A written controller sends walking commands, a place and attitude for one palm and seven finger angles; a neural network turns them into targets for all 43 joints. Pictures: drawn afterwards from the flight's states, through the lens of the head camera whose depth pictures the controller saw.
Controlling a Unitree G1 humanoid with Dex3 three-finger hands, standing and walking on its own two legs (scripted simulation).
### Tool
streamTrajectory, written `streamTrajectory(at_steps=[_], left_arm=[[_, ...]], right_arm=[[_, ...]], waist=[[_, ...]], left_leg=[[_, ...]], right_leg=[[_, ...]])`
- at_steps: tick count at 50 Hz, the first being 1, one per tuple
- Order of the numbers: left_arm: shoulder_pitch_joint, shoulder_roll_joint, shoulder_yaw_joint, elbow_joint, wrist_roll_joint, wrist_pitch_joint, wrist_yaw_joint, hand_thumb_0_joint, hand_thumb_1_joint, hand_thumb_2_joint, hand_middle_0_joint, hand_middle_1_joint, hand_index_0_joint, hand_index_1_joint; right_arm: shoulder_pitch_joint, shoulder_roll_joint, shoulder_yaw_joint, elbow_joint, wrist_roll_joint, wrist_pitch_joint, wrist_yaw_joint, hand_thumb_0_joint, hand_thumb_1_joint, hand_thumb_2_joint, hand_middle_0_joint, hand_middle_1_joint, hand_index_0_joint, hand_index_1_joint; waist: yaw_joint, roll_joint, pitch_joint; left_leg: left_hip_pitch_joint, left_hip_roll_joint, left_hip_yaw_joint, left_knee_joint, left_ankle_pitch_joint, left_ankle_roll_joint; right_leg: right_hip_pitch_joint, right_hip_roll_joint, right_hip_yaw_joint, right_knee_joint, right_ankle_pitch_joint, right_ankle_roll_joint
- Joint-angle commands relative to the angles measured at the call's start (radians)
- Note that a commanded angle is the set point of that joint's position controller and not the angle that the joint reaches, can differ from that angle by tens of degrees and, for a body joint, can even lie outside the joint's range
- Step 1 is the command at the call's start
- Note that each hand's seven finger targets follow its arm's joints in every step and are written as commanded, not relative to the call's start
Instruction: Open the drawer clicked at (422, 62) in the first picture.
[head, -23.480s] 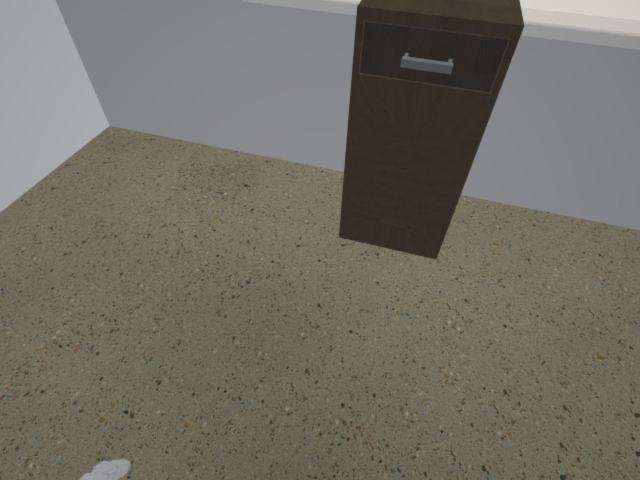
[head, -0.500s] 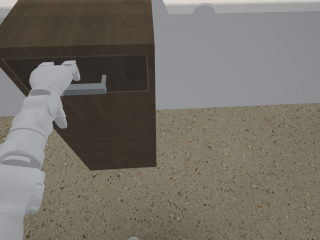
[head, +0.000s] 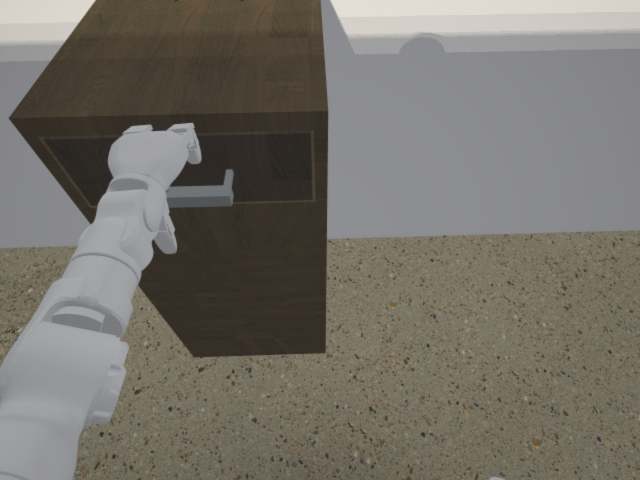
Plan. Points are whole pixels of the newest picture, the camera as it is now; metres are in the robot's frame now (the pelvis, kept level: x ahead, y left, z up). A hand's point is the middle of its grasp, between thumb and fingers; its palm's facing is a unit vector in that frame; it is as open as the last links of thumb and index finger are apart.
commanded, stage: move the hooked fingers above the handle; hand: left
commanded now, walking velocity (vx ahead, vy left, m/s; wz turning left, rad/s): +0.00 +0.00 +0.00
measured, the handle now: (187, 186) +0.52 +0.20 +0.05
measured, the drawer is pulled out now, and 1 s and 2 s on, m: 0.00 0.00 0.00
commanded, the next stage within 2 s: lower the fingers behind the handle in 0.58 s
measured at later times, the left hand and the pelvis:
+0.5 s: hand (161, 184) +0.47 +0.21 +0.10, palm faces -0.03 -0.04 -1.00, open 13.7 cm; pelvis +0.01 -0.01 +0.00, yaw +0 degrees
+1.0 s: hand (170, 188) +0.47 +0.20 +0.09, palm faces -0.05 -0.02 -1.00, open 13.7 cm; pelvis +0.01 -0.02 +0.00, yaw +0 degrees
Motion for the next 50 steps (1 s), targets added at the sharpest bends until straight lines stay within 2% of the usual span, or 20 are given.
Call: streamTrajectory(at_steps=[1, 3, 4, 7, 8, 11, 15, 16, 19, 21, 24, 25, 27, 28, 33, 42, 44, 45, 46, 50], left_arm=[[-0.505, 0.294, 0.097, -0.237, -0.001, -0.03, 0.032, 0.0, -0.5, 0.3, -0.3, -1.2, -0.3, -1.2], [-0.469, 0.332, 0.127, -0.225, 0.007, -0.039, 0.033, 0.0, -0.5, 0.3, -0.3, -1.2, -0.3, -1.2], [-0.48, 0.304, 0.098, -0.239, 0.005, -0.042, 0.031, 0.0, -0.5, 0.3, -0.3, -1.2, -0.3, -1.2], [-0.474, 0.299, 0.1, -0.266, -0.001, -0.057, 0.028, 0.0, -0.5, 0.3, -0.3, -1.2, -0.3, -1.2], [-0.457, 0.261, 0.074, -0.268, -0.01, -0.054, 0.025, 0.0, -0.5, 0.3, -0.3, -1.2, -0.3, -1.2], [-0.487, 0.247, 0.063, -0.294, -0.024, -0.061, 0.021, 0.0, -0.5, 0.3, -0.3, -1.2, -0.3, -1.2], [-0.492, 0.25, 0.064, -0.309, -0.028, -0.056, 0.023, 0.0, -0.5, 0.3, -0.3, -1.2, -0.3, -1.2], [-0.471, 0.286, 0.099, -0.313, -0.037, -0.061, 0.02, 0.0, -0.5, 0.3, -0.3, -1.2, -0.3, -1.2], [-0.465, 0.267, 0.078, -0.313, -0.038, -0.059, 0.012, 0.0, -0.5, 0.3, -0.3, -1.2, -0.3, -1.2], [-0.451, 0.299, 0.103, -0.32, -0.037, -0.064, 0.008, 0.0, -0.5, 0.3, -0.3, -1.2, -0.3, -1.2], [-0.446, 0.257, 0.071, -0.342, -0.033, -0.065, 0.007, 0.0, -0.5, 0.3, -0.3, -1.2, -0.3, -1.2], [-0.42, 0.261, 0.081, -0.324, -0.03, -0.061, 0.007, 0.0, -0.5, 0.3, -0.3, -1.2, -0.3, -1.2], [-0.43, 0.283, 0.098, -0.357, -0.031, -0.066, 0.006, 0.0, -0.5, 0.3, -0.3, -1.2, -0.3, -1.2], [-0.41, 0.251, 0.076, -0.346, -0.035, -0.059, 0.006, 0.0, -0.5, 0.3, -0.3, -1.2, -0.3, -1.2], [-0.394, 0.308, 0.117, -0.272, -0.03, -0.027, 0.012, 0.0, -0.5, 0.3, -0.3, -1.2, -0.3, -1.2], [-0.399, 0.221, 0.038, -0.206, -0.002, 0.0, 0.006, 0.0, -0.5, 0.3, -0.3, -1.2, -0.3, -1.2], [-0.378, 0.237, 0.05, -0.187, 0.004, 0.008, 0.007, 0.0, -0.5, 0.3, -0.3, -1.2, -0.3, -1.2], [-0.37, 0.203, 0.025, -0.177, 0.0, 0.013, 0.004, 0.0, -0.5, 0.3, -0.3, -1.2, -0.3, -1.2], [-0.362, 0.229, 0.051, -0.17, -0.002, 0.01, 0.001, 0.0, -0.5, 0.3, -0.3, -1.2, -0.3, -1.2], [-0.365, 0.222, 0.032, -0.146, -0.004, 0.015, -0.01, 0.0, -0.5, 0.3, -0.3, -1.2, -0.3, -1.2]], right_arm=[[0.082, -0.168, -0.059, -0.085, -0.008, -0.02, -0.027, 0.0, -0.9, -0.9, 0.2, 0.3, 0.2, 0.3], [0.083, -0.17, -0.059, -0.085, -0.006, -0.021, -0.029, 0.0, -0.9, -0.9, 0.2, 0.3, 0.2, 0.3], [0.084, -0.169, -0.06, -0.084, -0.007, -0.022, -0.029, 0.0, -0.9, -0.9, 0.2, 0.3, 0.2, 0.3], [0.097, -0.17, -0.069, -0.077, -0.005, -0.024, -0.027, 0.0, -0.9, -0.9, 0.2, 0.3, 0.2, 0.3], [0.097, -0.168, -0.072, -0.079, -0.005, -0.024, -0.024, 0.0, -0.9, -0.9, 0.2, 0.3, 0.2, 0.3], [0.107, -0.171, -0.077, -0.066, -0.004, -0.025, -0.02, 0.0, -0.9, -0.9, 0.2, 0.3, 0.2, 0.3], [0.11, -0.176, -0.083, -0.052, -0.004, -0.026, -0.019, 0.0, -0.9, -0.9, 0.2, 0.3, 0.2, 0.3], [0.111, -0.179, -0.083, -0.051, -0.007, -0.025, -0.02, 0.0, -0.9, -0.9, 0.2, 0.3, 0.2, 0.3], [0.103, -0.177, -0.08, -0.048, -0.001, -0.021, -0.019, 0.0, -0.9, -0.9, 0.2, 0.3, 0.2, 0.3], [0.098, -0.179, -0.079, -0.05, -0.004, -0.02, -0.018, 0.0, -0.9, -0.9, 0.2, 0.3, 0.2, 0.3], [0.091, -0.173, -0.079, -0.055, -0.001, -0.018, -0.015, 0.0, -0.9, -0.9, 0.2, 0.3, 0.2, 0.3], [0.087, -0.171, -0.081, -0.054, 0.0, -0.018, -0.013, 0.0, -0.9, -0.9, 0.2, 0.3, 0.2, 0.3], [0.082, -0.173, -0.081, -0.054, -0.003, -0.016, -0.011, 0.0, -0.9, -0.9, 0.2, 0.3, 0.2, 0.3], [0.078, -0.169, -0.08, -0.06, -0.003, -0.014, -0.008, 0.0, -0.9, -0.9, 0.2, 0.3, 0.2, 0.3], [0.057, -0.176, -0.067, -0.06, 0.001, -0.006, -0.016, 0.0, -0.9, -0.9, 0.2, 0.3, 0.2, 0.3], [0.065, -0.172, -0.064, -0.066, 0.001, -0.001, -0.017, 0.0, -0.9, -0.9, 0.2, 0.3, 0.2, 0.3], [0.067, -0.174, -0.064, -0.068, 0.0, 0.003, -0.02, 0.0, -0.9, -0.9, 0.2, 0.3, 0.2, 0.3], [0.07, -0.17, -0.062, -0.07, 0.0, 0.004, -0.019, 0.0, -0.9, -0.9, 0.2, 0.3, 0.2, 0.3], [0.073, -0.174, -0.064, -0.069, -0.001, 0.005, -0.02, 0.0, -0.9, -0.9, 0.2, 0.3, 0.2, 0.3], [0.074, -0.177, -0.059, -0.076, 0.005, 0.007, -0.026, 0.0, -0.9, -0.9, 0.2, 0.3, 0.2, 0.3]], waist=[[-0.012, -0.026, -0.365], [0.001, -0.012, -0.353], [-0.008, -0.003, -0.353], [-0.007, -0.002, -0.385], [-0.009, 0.009, -0.375], [-0.024, -0.005, -0.372], [-0.025, 0.006, -0.376], [-0.014, -0.016, -0.402], [-0.017, -0.006, -0.364], [-0.008, -0.013, -0.377], [-0.006, 0.012, -0.373], [-0.003, 0.009, -0.357], [0.003, 0.024, -0.396], [0.005, 0.019, -0.385], [0.005, -0.071, -0.323], [-0.013, -0.048, -0.314], [-0.009, -0.046, -0.312], [-0.012, -0.056, -0.307], [-0.012, -0.076, -0.317], [-0.021, -0.077, -0.272]], left_leg=[[0.304, 0.031, -0.056, -0.038, 0.349, -0.013], [0.292, 0.03, -0.052, -0.04, 0.334, -0.014], [0.297, 0.03, -0.051, -0.04, 0.334, -0.014], [0.322, 0.033, -0.053, -0.035, 0.373, -0.016], [0.327, 0.031, -0.051, -0.033, 0.38, -0.016], [0.343, 0.035, -0.059, -0.034, 0.388, -0.016], [0.345, 0.029, -0.052, -0.034, 0.385, -0.013], [0.339, 0.029, -0.049, -0.033, 0.408, -0.011], [0.324, 0.026, -0.046, -0.04, 0.402, -0.013], [0.319, 0.026, -0.047, -0.039, 0.428, -0.012], [0.338, 0.024, -0.049, -0.041, 0.44, -0.015], [0.345, 0.027, -0.049, -0.04, 0.443, -0.015], [0.369, 0.029, -0.049, -0.035, 0.481, -0.018], [0.365, 0.026, -0.049, -0.036, 0.481, -0.018], [0.283, 0.024, -0.037, -0.057, 0.385, -0.013], [0.274, 0.023, -0.03, -0.044, 0.361, -0.016], [0.263, 0.022, -0.028, -0.04, 0.347, -0.017], [0.26, 0.02, -0.027, -0.039, 0.35, -0.016], [0.25, 0.022, -0.026, -0.035, 0.356, -0.013], [0.203, 0.016, -0.02, -0.037, 0.281, -0.012]], right_leg=[[0.079, -0.008, 0.015, -0.075, 0.279, -0.008], [0.078, -0.006, 0.018, -0.073, 0.271, -0.009], [0.069, -0.005, 0.018, -0.076, 0.272, -0.008], [0.077, -0.004, 0.019, -0.074, 0.295, -0.009], [0.07, -0.002, 0.017, -0.076, 0.301, -0.009], [0.062, -0.001, 0.015, -0.082, 0.291, -0.01], [0.072, -0.001, 0.021, -0.086, 0.319, -0.008], [0.115, -0.005, 0.028, -0.088, 0.351, -0.008], [0.106, -0.004, 0.024, -0.087, 0.367, -0.006], [0.138, -0.007, 0.03, -0.087, 0.393, -0.01], [0.114, -0.003, 0.022, -0.08, 0.39, -0.009], [0.103, 0.0, 0.019, -0.082, 0.38, -0.011], [0.116, -0.003, 0.023, -0.076, 0.407, -0.009], [0.115, -0.001, 0.018, -0.075, 0.403, -0.01], [0.14, -0.01, 0.022, -0.084, 0.378, -0.003], [0.093, -0.014, 0.024, -0.08, 0.349, -0.002], [0.091, -0.014, 0.025, -0.077, 0.342, -0.003], [0.092, -0.015, 0.023, -0.078, 0.349, -0.003], [0.111, -0.016, 0.028, -0.08, 0.367, -0.002], [0.094, -0.019, 0.035, -0.087, 0.325, 0.003]])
